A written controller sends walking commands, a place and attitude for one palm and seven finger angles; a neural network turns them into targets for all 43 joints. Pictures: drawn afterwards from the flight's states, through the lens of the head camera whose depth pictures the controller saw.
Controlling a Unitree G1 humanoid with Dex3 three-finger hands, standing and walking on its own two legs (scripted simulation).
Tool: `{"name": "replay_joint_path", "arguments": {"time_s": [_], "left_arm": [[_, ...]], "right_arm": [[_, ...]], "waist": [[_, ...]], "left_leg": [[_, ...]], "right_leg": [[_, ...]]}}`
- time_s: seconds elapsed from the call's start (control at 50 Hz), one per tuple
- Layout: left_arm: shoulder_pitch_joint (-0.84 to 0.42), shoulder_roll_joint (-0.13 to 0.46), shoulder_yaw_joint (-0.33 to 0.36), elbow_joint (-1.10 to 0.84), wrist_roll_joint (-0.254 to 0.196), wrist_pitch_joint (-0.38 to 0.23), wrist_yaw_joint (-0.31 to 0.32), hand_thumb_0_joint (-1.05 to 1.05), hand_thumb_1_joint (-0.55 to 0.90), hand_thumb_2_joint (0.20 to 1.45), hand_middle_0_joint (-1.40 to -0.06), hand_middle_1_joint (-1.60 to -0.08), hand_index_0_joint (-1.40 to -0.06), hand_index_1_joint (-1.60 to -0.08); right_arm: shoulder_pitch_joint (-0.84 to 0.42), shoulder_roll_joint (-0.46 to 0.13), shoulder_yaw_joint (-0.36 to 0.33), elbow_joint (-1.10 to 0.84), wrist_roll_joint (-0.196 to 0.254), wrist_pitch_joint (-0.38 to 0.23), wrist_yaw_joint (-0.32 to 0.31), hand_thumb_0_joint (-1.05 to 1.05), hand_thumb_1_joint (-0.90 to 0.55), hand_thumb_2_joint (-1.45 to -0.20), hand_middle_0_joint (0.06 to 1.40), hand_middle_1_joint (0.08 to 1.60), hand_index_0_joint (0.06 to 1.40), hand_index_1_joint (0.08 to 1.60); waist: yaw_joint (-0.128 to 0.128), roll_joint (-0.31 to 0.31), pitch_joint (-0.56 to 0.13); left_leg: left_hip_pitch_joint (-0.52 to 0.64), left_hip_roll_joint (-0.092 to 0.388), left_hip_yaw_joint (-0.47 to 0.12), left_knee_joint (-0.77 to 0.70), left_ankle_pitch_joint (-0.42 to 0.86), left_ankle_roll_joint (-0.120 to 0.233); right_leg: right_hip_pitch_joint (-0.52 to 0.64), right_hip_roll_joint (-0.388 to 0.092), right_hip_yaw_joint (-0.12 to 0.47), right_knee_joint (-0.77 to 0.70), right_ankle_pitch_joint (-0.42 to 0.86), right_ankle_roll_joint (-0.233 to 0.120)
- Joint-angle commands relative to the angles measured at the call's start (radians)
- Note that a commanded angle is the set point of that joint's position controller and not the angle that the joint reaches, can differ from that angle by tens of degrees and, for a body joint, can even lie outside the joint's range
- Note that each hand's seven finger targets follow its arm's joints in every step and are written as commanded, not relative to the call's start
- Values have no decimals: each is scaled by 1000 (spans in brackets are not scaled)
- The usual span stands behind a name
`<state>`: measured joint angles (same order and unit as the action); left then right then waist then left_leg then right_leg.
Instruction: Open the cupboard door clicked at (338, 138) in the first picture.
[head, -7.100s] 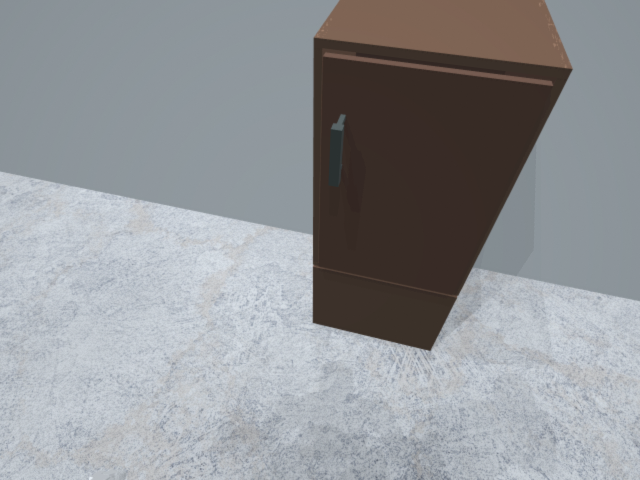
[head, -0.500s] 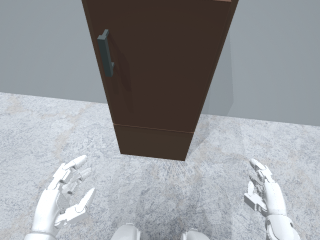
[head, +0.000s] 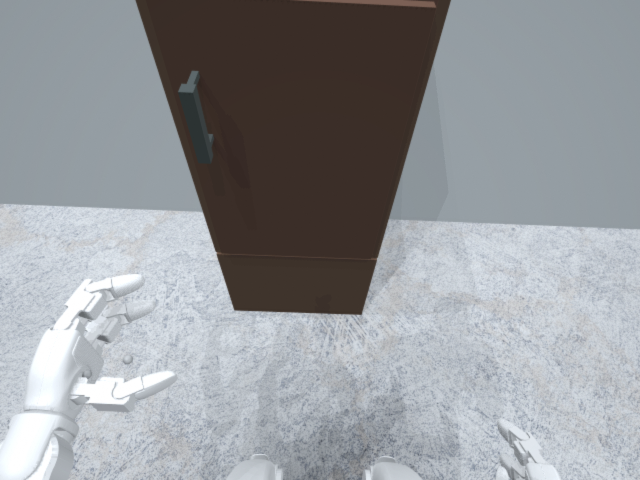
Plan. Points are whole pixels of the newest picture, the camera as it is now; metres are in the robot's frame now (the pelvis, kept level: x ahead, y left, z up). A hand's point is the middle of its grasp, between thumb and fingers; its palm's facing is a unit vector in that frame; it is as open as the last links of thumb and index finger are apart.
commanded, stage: raise the hand with hooked fingers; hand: left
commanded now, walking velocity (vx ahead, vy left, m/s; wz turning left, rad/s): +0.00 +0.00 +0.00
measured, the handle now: (200, 118) +0.62 +0.22 +0.08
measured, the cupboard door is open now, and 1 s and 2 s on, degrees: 0 0 0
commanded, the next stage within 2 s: move the hooked fingers beside the handle in 1.14 s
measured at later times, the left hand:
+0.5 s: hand (79, 303) +0.29 +0.28 +0.08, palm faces +0.05 -1.00 -0.05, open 13.9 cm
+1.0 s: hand (88, 280) +0.31 +0.27 +0.10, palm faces +0.04 -1.00 -0.04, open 14.0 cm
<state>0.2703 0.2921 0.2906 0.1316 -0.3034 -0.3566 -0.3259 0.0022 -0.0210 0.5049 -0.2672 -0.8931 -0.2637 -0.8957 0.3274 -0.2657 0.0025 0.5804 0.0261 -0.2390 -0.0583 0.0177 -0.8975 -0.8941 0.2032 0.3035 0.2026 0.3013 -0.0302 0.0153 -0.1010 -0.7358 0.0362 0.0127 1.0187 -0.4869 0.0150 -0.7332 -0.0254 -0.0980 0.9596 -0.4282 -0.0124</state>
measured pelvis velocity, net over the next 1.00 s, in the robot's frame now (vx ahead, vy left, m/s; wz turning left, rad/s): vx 0.02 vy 0.00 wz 0.00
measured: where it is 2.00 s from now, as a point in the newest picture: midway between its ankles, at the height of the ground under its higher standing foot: outside the picture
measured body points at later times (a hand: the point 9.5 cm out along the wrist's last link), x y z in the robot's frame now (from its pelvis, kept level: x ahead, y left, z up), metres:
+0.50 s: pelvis +0.02 +0.01 +0.02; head +0.06 +0.02 +0.47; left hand +0.28 +0.33 +0.09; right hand +0.19 -0.22 -0.05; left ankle +0.01 +0.11 -0.68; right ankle +0.03 -0.12 -0.68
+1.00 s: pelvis +0.02 +0.00 +0.03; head +0.06 +0.00 +0.47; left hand +0.30 +0.32 +0.10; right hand +0.16 -0.26 -0.05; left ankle +0.01 +0.11 -0.68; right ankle +0.03 -0.12 -0.68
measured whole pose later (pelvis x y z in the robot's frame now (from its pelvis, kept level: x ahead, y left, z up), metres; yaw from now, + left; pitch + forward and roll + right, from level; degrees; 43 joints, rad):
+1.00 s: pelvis +0.02 +0.00 +0.03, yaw +0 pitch +8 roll -2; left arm -0.04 0.40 0.45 0.44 -0.33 -0.28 -0.49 -0.01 -0.50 0.30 -0.30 -1.20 -0.30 -1.20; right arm 0.30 -0.28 0.03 0.57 0.03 -0.19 -0.07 0.01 -0.90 -0.89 0.20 0.30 0.20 0.30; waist -0.01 0.01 -0.07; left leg -0.55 0.04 0.02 0.84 -0.43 0.01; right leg -0.56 -0.01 -0.09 0.79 -0.38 -0.01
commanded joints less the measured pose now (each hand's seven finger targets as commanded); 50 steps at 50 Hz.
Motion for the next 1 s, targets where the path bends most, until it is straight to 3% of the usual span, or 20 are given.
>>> {"name": "replay_joint_path", "arguments": {"time_s": [0.0,0.12,0.18,0.22,0.36,0.4,0.48,0.62,0.66,0.7,0.74,0.8,0.98], "left_arm": [[-121,189,96,-213,-28,-73,-14,0,-243,410,-282,-1035,-282,-1035],[-178,204,106,-179,-32,-46,-27,0,-383,350,-292,-1125,-292,-1125],[-234,222,116,-133,-39,-16,-45,0,-453,320,-297,-1170,-297,-1170],[-270,242,127,-147,-34,-9,-58,0,-500,300,-300,-1200,-300,-1200],[-363,289,170,-52,-47,35,-101,0,-500,300,-300,-1200,-300,-1200],[-414,308,175,-47,-50,38,-117,0,-500,300,-300,-1200,-300,-1200],[-451,340,203,18,-59,51,-141,0,-500,300,-300,-1200,-300,-1200],[-543,410,253,75,-63,49,-173,0,-500,300,-300,-1200,-300,-1200],[-497,357,222,116,-72,55,-183,0,-500,300,-300,-1200,-300,-1200],[-491,356,219,142,-77,60,-195,0,-500,300,-300,-1200,-300,-1200],[-492,362,221,150,-72,62,-194,0,-500,300,-300,-1200,-300,-1200],[-515,402,253,94,-69,39,-181,0,-500,300,-300,-1200,-300,-1200],[-530,391,240,96,-59,9,-161,0,-500,300,-300,-1200,-300,-1200]], "right_arm": [[-87,-137,-45,-173,10,-75,-11,0,-900,-900,200,300,200,300],[-79,-141,-36,-167,10,-63,-12,0,-900,-900,200,300,200,300],[-78,-148,-29,-166,10,-52,-14,0,-900,-900,200,300,200,300],[-80,-145,-27,-168,11,-49,-15,0,-900,-900,200,300,200,300],[-82,-151,-17,-158,11,-33,-21,0,-900,-900,200,300,200,300],[-83,-151,-13,-155,9,-30,-22,0,-900,-900,200,300,200,300],[-78,-157,-11,-152,7,-22,-25,0,-900,-900,200,300,200,300],[-66,-160,-12,-142,9,-12,-30,0,-900,-900,200,300,200,300],[-63,-158,-15,-144,12,-12,-28,0,-900,-900,200,300,200,300],[-61,-164,-16,-150,13,-8,-23,0,-900,-900,200,300,200,300],[-61,-166,-20,-152,14,-4,-21,0,-900,-900,200,300,200,300],[-57,-164,-23,-159,8,-3,-17,0,-900,-900,200,300,200,300],[-59,-159,-19,-155,9,1,-22,0,-900,-900,200,300,200,300]], "waist": [[31,65,-195],[28,108,-182],[21,79,-152],[26,111,-194],[24,64,-198],[23,100,-201],[28,75,-205],[32,104,-237],[30,67,-205],[32,42,-193],[33,51,-180],[39,71,-221],[30,97,-198]], "left_leg": [[115,-36,-44,-204,221,1],[176,-33,-49,-227,293,-7],[178,-31,-55,-239,299,-8],[213,-31,-56,-245,339,-12],[239,-28,-60,-261,381,-13],[260,-30,-59,-265,396,-15],[267,-31,-58,-272,417,-14],[302,-34,-50,-297,430,-10],[291,-33,-46,-301,429,-9],[269,-36,-41,-300,411,-5],[256,-38,-35,-304,387,-3],[275,-40,-33,-303,406,-1],[276,-39,-28,-307,370,1]], "right_leg": [[168,37,38,-145,96,-13],[183,43,20,-149,177,-16],[191,50,15,-161,194,-17],[213,46,16,-163,226,-17],[245,51,14,-187,276,-15],[250,52,17,-192,288,-19],[276,55,18,-203,310,-22],[310,49,30,-231,326,-22],[303,48,27,-240,331,-18],[311,49,32,-243,330,-19],[306,45,37,-249,315,-18],[332,45,45,-246,332,-19],[317,49,52,-249,302,-19]]}}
